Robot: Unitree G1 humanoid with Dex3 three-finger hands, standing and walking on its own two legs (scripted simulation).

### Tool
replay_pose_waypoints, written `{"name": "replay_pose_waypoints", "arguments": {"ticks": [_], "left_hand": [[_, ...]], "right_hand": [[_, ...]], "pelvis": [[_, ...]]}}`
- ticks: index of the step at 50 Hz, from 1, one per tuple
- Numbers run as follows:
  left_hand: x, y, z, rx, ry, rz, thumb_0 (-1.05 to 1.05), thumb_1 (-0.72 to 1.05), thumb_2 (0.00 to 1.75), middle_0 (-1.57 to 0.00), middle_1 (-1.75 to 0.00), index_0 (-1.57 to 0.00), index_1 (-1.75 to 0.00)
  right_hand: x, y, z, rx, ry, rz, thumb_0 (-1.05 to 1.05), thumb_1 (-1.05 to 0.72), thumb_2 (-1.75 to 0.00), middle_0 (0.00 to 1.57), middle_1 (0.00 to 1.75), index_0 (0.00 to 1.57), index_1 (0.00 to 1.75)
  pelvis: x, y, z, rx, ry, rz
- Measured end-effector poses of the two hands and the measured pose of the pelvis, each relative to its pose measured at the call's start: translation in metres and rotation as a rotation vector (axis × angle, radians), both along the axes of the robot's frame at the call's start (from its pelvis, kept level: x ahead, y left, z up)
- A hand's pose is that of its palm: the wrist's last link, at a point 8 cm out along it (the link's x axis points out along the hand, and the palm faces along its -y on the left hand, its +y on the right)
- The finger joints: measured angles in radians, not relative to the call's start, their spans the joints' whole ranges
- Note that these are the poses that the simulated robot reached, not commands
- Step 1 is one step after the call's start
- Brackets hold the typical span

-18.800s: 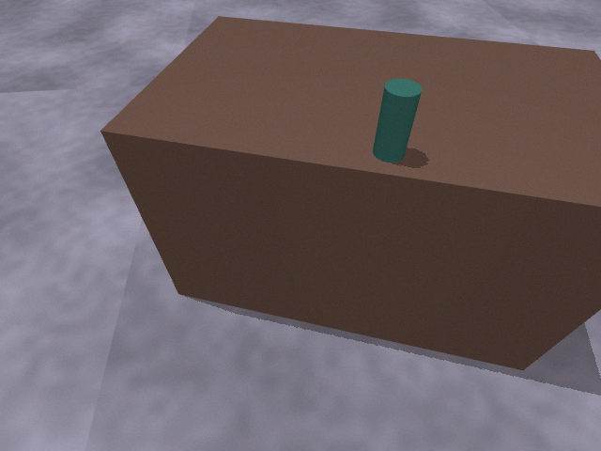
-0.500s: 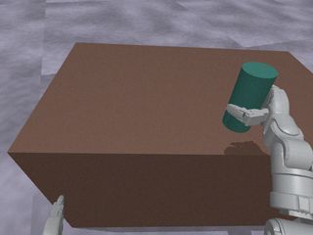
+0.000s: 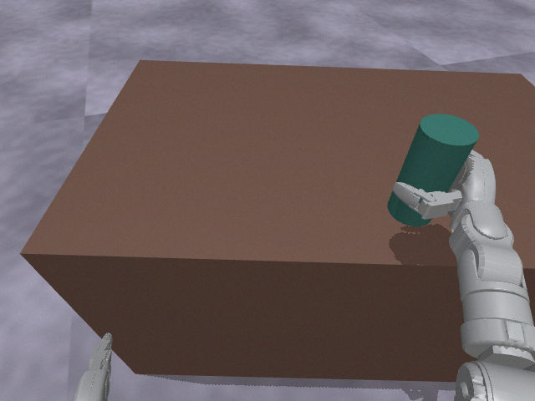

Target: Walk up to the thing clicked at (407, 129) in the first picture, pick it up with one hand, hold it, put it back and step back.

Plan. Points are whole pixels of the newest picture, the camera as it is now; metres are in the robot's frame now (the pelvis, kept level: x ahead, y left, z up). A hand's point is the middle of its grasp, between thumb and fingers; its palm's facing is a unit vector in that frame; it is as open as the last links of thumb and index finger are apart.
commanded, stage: crouch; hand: right
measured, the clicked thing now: (426, 174) +0.41 -0.20 +0.16
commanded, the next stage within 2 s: lower in 0.06 s
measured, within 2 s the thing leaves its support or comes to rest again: rests again in 1.14 s
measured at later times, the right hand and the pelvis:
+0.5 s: hand (412, 199) +0.42 -0.21 +0.10, palm faces +0.21 +0.98 -0.01, open 10.0 cm; pelvis +0.00 +0.00 +0.00, yaw +1 degrees
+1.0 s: hand (407, 211) +0.42 -0.21 +0.06, palm faces +0.20 +0.98 +0.00, open 10.0 cm; pelvis +0.00 -0.01 -0.01, yaw +1 degrees
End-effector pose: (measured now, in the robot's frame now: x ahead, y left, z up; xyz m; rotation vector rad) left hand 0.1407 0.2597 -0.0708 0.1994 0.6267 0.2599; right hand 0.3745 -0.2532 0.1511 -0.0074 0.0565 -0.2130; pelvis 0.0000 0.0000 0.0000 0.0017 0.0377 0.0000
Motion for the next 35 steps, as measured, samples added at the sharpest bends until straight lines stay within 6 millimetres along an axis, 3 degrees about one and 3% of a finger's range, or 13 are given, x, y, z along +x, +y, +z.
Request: {"name": "replay_pose_waypoints", "arguments": {"ticks": [13,23,35], "left_hand": [[0.004,0.002,0.0,0.004,0.031,0.016,-0.01,-0.52,0.05,-0.06,-0.05,-0.05,-0.04],[-0.005,0.007,-0.002,0.012,0.081,0.042,-0.01,-0.53,0.05,-0.06,-0.04,-0.05,-0.04],[-0.006,0.003,-0.003,0.024,0.097,0.042,-0.01,-0.53,0.06,-0.06,-0.04,-0.05,-0.04]], "right_hand": [[0.01,-0.003,-0.015,0.001,-0.005,0.005,0.0,0.46,-1.15,0.71,1.1,0.75,1.1],[0.009,-0.006,-0.048,0.009,0.032,0.0,0.0,0.46,-1.16,0.71,1.1,0.75,1.1],[0.013,-0.006,-0.069,0.013,0.015,0.0,0.0,0.46,-1.16,0.71,1.1,0.74,1.11]], "pelvis": [[0.005,-0.001,0.0,0.002,0.019,0.003],[0.002,-0.001,-0.002,0.001,0.043,0.009],[0.002,-0.003,-0.005,0.006,0.071,0.013]]}}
